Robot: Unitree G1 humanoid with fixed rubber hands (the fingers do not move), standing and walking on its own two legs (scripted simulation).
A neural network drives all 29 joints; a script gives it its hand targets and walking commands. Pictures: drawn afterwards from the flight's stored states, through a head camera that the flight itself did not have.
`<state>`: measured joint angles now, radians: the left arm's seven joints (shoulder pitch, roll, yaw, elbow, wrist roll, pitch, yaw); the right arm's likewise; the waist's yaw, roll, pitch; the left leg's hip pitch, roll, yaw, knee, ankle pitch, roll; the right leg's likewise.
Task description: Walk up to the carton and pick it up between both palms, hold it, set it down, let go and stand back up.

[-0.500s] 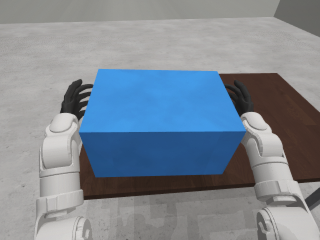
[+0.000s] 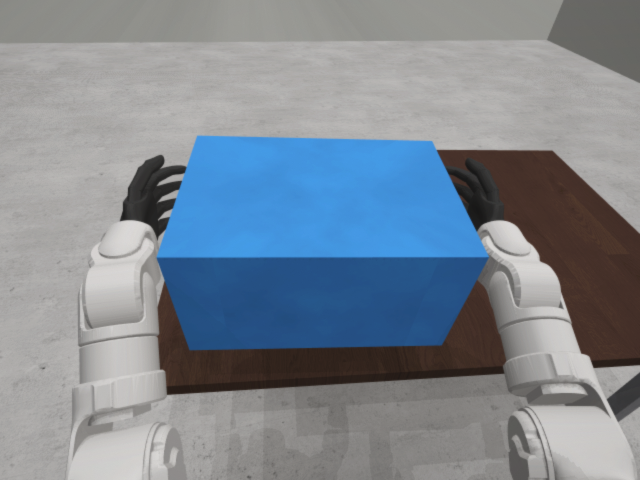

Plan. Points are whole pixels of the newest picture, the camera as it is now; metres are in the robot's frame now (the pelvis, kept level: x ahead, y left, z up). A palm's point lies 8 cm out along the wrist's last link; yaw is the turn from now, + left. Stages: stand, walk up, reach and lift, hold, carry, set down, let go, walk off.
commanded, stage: hold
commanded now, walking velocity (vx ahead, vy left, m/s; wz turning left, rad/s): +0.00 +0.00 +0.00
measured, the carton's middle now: (318, 239) +0.37 +0.01 +0.14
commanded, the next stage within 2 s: none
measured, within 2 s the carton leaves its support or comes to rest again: neither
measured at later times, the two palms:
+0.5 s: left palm (142, 225) +0.35 +0.21 +0.18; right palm (482, 222) +0.36 -0.19 +0.18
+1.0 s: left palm (143, 224) +0.35 +0.21 +0.18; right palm (484, 223) +0.36 -0.20 +0.18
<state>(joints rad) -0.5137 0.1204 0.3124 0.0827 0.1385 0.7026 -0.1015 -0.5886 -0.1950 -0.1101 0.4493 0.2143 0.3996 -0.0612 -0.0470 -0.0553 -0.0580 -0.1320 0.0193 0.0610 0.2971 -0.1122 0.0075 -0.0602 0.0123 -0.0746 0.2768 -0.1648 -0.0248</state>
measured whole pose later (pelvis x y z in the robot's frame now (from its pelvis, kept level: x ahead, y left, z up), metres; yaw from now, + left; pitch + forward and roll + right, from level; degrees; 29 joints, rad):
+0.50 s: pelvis +0.00 +0.00 +0.00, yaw +0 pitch -4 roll +0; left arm -0.48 0.11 0.31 0.05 0.14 0.72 -0.10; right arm -0.57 -0.21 -0.09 0.43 0.23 0.40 -0.06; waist -0.05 -0.06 -0.06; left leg -0.11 0.02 0.06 0.30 -0.12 0.01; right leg -0.04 0.01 -0.07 0.27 -0.17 -0.02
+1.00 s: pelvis +0.00 +0.00 +0.00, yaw +0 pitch -4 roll +0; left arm -0.49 0.11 0.31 0.07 0.13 0.70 -0.10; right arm -0.57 -0.20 -0.09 0.43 0.23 0.40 -0.07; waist -0.05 -0.05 -0.06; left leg -0.12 0.02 0.06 0.30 -0.12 0.01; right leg -0.05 0.01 -0.07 0.28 -0.17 -0.02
